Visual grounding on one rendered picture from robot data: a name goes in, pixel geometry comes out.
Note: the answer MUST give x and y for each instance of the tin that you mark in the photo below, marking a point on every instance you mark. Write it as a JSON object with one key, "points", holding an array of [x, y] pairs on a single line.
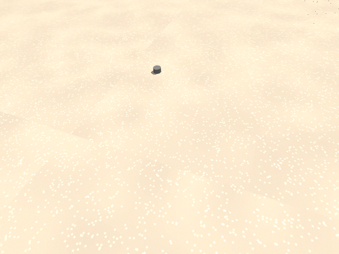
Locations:
{"points": [[157, 69]]}

